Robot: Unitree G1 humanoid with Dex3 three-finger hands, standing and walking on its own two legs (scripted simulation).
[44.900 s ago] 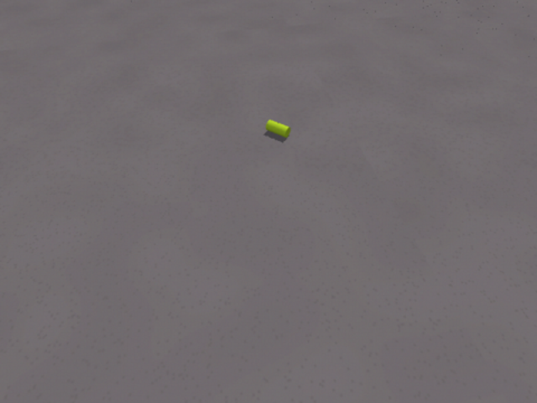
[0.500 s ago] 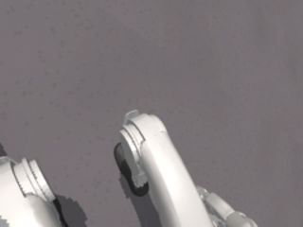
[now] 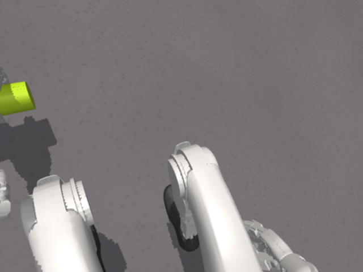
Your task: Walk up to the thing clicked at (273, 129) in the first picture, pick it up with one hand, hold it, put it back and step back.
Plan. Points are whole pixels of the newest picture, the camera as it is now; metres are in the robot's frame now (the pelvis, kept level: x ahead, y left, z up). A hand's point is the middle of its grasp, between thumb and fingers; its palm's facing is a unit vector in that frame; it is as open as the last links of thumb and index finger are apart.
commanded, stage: settle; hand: left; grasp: from above
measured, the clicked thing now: out of the picture +0.49 +0.30 -0.22
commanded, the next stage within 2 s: lift in 0.22 s
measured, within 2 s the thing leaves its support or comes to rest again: neither
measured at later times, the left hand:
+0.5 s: hand out of the picture +0.46 +0.29 -0.12, palm faces -0.46 -0.09 -0.88, open 9.1 cm
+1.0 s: hand out of the picture +0.39 +0.31 +0.01, palm faces -0.46 -0.12 -0.88, open 9.0 cm
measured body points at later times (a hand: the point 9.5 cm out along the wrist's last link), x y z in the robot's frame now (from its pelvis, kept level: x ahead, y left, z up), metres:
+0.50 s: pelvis -0.01 -0.01 +0.02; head +0.22 +0.07 +0.40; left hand +0.48 +0.29 -0.07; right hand +0.05 -0.28 -0.07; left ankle +0.06 +0.14 -0.29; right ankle +0.10 -0.13 -0.29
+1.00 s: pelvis -0.01 +0.00 +0.12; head +0.18 +0.06 +0.53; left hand +0.41 +0.31 +0.07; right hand +0.12 -0.26 +0.00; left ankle +0.06 +0.14 -0.29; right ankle +0.10 -0.13 -0.29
